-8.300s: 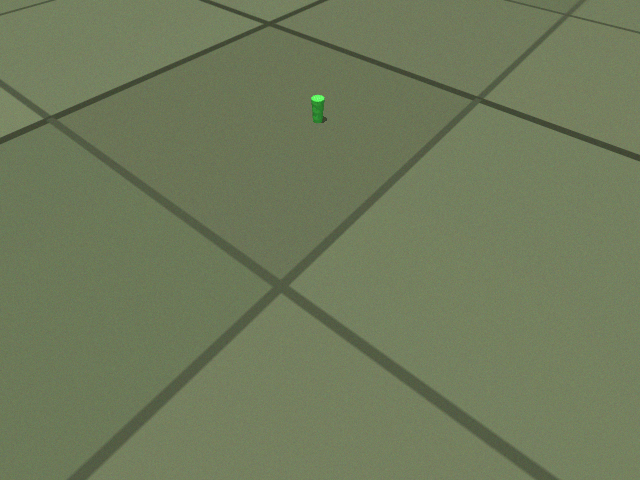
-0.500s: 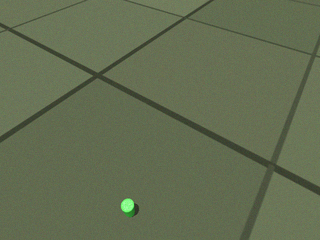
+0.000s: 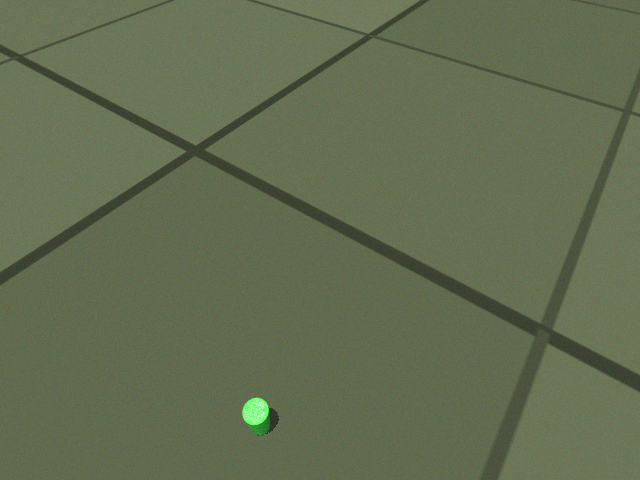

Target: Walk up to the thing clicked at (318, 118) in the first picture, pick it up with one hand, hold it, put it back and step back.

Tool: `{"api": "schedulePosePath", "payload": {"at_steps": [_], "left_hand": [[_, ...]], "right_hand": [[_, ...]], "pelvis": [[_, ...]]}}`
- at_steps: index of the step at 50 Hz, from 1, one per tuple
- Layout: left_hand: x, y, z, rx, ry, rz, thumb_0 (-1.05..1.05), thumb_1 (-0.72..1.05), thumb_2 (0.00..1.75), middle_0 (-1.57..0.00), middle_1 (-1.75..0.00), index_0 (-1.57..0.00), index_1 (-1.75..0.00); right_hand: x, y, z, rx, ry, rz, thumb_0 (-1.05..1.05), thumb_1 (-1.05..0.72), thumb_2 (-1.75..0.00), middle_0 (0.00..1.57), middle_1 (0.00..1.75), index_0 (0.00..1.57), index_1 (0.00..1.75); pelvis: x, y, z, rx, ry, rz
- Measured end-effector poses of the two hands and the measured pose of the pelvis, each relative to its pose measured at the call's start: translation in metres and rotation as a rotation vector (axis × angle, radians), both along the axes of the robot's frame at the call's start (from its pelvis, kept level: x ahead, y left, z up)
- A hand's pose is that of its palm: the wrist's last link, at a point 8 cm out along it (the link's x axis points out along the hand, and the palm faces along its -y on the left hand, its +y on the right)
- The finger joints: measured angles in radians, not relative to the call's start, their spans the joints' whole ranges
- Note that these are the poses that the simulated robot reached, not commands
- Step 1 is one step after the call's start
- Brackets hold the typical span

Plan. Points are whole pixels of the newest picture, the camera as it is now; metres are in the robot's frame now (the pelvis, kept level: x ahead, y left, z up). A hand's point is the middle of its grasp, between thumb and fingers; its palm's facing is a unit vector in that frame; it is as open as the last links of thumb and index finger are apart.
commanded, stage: go down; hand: left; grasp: from the side
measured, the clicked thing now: (258, 418) +0.39 +0.19 -0.71
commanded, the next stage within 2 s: none
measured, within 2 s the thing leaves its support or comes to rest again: neither
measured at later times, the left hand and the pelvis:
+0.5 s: hand out of the picture +0.14 +0.27 -0.19, palm faces +0.06 -0.94 -0.33, open 16.0 cm; pelvis -0.01 +0.01 -0.06, yaw -1 degrees
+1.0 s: hand out of the picture +0.13 +0.29 -0.22, palm faces +0.10 -0.95 -0.30, open 17.4 cm; pelvis -0.02 +0.00 -0.11, yaw +0 degrees
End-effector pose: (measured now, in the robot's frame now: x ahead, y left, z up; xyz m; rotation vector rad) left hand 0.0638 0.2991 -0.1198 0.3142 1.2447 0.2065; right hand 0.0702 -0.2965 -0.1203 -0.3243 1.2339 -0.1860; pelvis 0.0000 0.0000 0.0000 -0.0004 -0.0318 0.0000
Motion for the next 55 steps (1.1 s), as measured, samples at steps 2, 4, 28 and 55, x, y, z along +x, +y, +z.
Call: {"api": "schedulePosePath", "payload": {"at_steps": [2,4,28,55], "left_hand": [[0.008,-0.002,0.001,-0.002,-0.047,0.021,0.01,0.88,0.87,-0.19,-0.28,-0.18,-0.27],[0.023,-0.004,-0.001,-0.009,-0.093,0.036,0.01,0.83,0.83,-0.16,-0.24,-0.15,-0.23],[0.064,0.019,-0.041,-0.01,-0.189,0.018,0.0,-0.36,0.12,-0.08,-0.15,-0.08,-0.13],[0.067,0.05,-0.09,-0.045,-0.335,0.032,-0.01,-0.55,0.01,-0.09,-0.06,-0.09,-0.05]], "right_hand": [[0.003,0.003,0.001,0.001,-0.048,-0.009,0.0,-0.92,-0.91,0.2,0.3,0.21,0.3],[0.006,0.01,0.0,0.01,-0.096,-0.007,0.0,-0.94,-0.91,0.2,0.3,0.21,0.3],[0.028,0.039,-0.032,0.02,-0.315,-0.009,0.01,-0.93,-0.9,0.2,0.3,0.21,0.3],[0.066,0.049,-0.088,-0.005,-0.455,0.131,0.01,-0.93,-0.91,0.2,0.3,0.21,0.3]], "pelvis": [[-0.003,0.0,-0.002,0.0,0.021,0.003],[-0.008,0.0,-0.004,-0.001,0.042,0.006],[-0.015,0.008,-0.064,-0.022,0.257,-0.012],[-0.032,0.004,-0.134,-0.039,0.421,0.002]]}}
